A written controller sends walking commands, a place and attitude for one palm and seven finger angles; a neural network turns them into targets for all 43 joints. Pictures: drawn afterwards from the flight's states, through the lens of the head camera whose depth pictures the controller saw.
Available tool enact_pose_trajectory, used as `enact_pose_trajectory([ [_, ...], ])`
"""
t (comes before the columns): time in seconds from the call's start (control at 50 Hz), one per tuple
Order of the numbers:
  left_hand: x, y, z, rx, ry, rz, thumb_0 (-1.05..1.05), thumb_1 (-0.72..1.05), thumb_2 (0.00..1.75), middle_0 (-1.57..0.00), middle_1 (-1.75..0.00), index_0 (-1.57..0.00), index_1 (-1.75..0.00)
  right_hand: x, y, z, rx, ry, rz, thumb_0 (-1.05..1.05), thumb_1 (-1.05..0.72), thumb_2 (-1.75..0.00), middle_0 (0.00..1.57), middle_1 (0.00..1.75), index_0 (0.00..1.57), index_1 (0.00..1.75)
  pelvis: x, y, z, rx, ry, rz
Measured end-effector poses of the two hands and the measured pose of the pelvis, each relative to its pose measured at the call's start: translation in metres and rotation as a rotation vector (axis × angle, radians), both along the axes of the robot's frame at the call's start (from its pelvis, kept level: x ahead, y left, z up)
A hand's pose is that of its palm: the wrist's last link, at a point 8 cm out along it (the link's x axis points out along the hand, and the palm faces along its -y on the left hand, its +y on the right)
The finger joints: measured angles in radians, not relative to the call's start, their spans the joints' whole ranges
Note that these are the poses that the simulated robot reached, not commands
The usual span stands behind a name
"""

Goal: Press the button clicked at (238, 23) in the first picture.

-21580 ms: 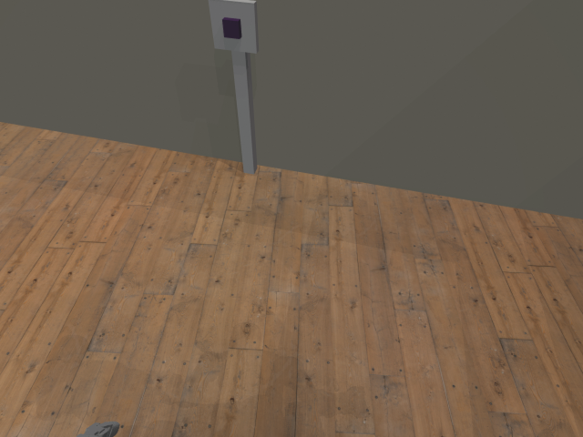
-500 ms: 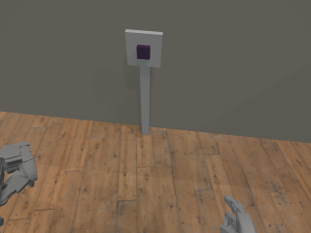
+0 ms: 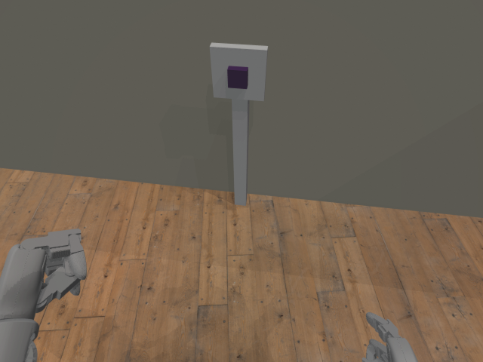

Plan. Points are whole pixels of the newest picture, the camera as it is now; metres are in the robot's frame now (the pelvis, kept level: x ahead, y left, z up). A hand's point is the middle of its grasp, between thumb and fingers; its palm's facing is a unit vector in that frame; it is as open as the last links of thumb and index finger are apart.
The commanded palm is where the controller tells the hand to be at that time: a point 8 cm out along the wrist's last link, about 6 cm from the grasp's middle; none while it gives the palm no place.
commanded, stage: let the arm hang, fingers relaxed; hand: left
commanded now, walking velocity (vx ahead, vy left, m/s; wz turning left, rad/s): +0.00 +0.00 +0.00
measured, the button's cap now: (238, 77) +0.94 +0.07 -0.01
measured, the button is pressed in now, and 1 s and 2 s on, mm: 0 0 0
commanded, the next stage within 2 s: stand and wait in 1.04 s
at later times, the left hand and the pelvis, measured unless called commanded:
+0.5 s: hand out of the picture -0.03 +0.20 -0.16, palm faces +0.00 -0.96 -0.28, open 5.3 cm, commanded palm none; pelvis -0.02 -0.02 +0.00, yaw +0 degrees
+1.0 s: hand out of the picture +0.09 +0.19 -0.15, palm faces -0.02 -0.96 -0.28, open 7.4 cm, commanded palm none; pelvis +0.00 -0.02 +0.01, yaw +0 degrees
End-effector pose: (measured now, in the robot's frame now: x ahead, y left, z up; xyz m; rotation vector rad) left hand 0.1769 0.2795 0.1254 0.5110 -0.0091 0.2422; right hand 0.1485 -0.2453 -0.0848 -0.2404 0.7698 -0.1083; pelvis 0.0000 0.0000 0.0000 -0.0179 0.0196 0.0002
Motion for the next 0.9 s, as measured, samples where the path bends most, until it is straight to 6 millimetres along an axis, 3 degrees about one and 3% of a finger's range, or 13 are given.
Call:
enact_pose_trajectory([
  [0.06, -0.001, 0.008, -0.091, -0.092, 0.391, 0.075, 0.00, 0.90, 0.89, -1.26, -1.46, -1.26, -1.46, -0.006, -0.008, -0.022, 0.019, 0.078, 0.001, 0.01, -0.90, -0.90, 0.21, 0.30, 0.21, 0.30, -0.006, 0.004, -0.005, 0.008, -0.001, -0.003],
  [0.14, -0.047, -0.011, -0.188, -0.206, 0.821, 0.126, 0.01, 0.90, 0.89, -1.17, -1.38, -1.17, -1.37, -0.033, -0.017, -0.034, 0.018, 0.172, -0.031, 0.01, -0.91, -0.90, 0.21, 0.30, 0.21, 0.30, -0.010, 0.000, -0.006, 0.019, -0.018, -0.013],
  [0.2, -0.093, -0.037, -0.233, -0.299, 1.032, 0.139, 0.01, 0.91, 0.89, -1.08, -1.28, -1.08, -1.28, -0.064, -0.023, -0.036, -0.003, 0.280, -0.050, 0.01, -0.91, -0.90, 0.21, 0.30, 0.21, 0.30, -0.013, -0.006, -0.005, 0.023, -0.031, -0.012],
  [0.26, -0.136, -0.054, -0.257, -0.362, 1.177, 0.183, 0.01, 0.90, 0.89, -0.98, -1.19, -0.98, -1.18, -0.097, -0.029, -0.037, -0.021, 0.402, -0.072, 0.01, -0.91, -0.90, 0.21, 0.30, 0.21, 0.30, -0.015, -0.011, -0.002, 0.019, -0.037, -0.006],
  [0.38, -0.190, -0.043, -0.262, -0.388, 1.308, 0.301, 0.01, 0.90, 0.89, -0.78, -0.96, -0.77, -0.96, -0.147, -0.032, -0.042, -0.024, 0.586, -0.107, 0.01, -0.91, -0.90, 0.20, 0.30, 0.20, 0.30, -0.017, -0.018, 0.002, 0.009, -0.040, 0.008],
  [0.5, -0.207, -0.030, -0.253, -0.354, 1.362, 0.363, 0.01, 0.90, 0.89, -0.57, -0.72, -0.56, -0.72, -0.165, -0.027, -0.050, 0.010, 0.638, -0.134, 0.01, -0.91, -0.90, 0.20, 0.30, 0.20, 0.30, -0.016, -0.019, 0.005, 0.009, -0.045, 0.007],
  [0.58, -0.195, -0.023, -0.248, -0.335, 1.340, 0.374, 0.01, 0.90, 0.89, -0.43, -0.56, -0.42, -0.56, -0.165, -0.023, -0.054, 0.030, 0.636, -0.140, 0.01, -0.91, -0.90, 0.20, 0.30, 0.20, 0.30, -0.015, -0.019, 0.005, 0.011, -0.049, 0.004],
  [0.68, -0.166, -0.021, -0.245, -0.323, 1.279, 0.351, 0.00, 0.90, 0.89, -0.30, -0.41, -0.29, -0.41, -0.155, -0.021, -0.055, 0.041, 0.612, -0.141, 0.01, -0.91, -0.90, 0.20, 0.30, 0.20, 0.30, -0.011, -0.018, 0.006, 0.014, -0.052, 0.001],
  [0.9, -0.106, -0.034, -0.242, -0.331, 1.174, 0.265, 0.00, 0.90, 0.89, -0.21, -0.31, -0.21, -0.31, -0.123, -0.028, -0.049, 0.024, 0.544, -0.138, 0.01, -0.91, -0.90, 0.21, 0.30, 0.21, 0.30, -0.001, -0.019, 0.009, 0.020, -0.051, -0.003],
])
